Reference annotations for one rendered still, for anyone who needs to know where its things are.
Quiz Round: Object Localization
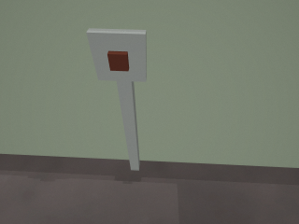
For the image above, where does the panel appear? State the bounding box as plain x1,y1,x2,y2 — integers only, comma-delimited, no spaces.
86,28,147,171

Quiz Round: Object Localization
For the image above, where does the button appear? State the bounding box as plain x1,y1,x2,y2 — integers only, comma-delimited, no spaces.
107,50,129,72

